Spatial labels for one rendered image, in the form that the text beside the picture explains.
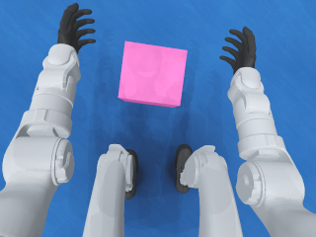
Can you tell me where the left robot upper arm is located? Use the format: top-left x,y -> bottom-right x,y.
0,136 -> 75,237

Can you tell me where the left robot hand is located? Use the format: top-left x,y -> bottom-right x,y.
57,3 -> 96,54

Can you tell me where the robot foot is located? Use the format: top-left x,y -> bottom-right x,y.
175,144 -> 193,194
124,149 -> 138,199

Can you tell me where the right robot hand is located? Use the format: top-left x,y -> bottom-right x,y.
219,26 -> 257,75

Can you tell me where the left robot forearm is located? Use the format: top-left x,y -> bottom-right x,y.
2,43 -> 81,182

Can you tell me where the carton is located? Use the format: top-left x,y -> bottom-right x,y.
118,41 -> 188,108

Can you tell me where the right robot forearm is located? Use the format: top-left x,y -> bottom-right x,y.
227,67 -> 305,198

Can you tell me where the right robot upper arm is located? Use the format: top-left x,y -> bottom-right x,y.
235,160 -> 316,237

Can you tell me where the left robot foot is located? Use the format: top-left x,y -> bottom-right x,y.
124,149 -> 138,199

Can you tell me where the right robot foot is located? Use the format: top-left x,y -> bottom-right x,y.
175,144 -> 193,194

